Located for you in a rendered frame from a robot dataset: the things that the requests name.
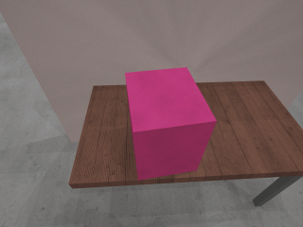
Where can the carton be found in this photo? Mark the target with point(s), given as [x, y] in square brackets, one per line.
[170, 120]

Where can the table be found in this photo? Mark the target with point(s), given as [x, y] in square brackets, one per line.
[254, 137]

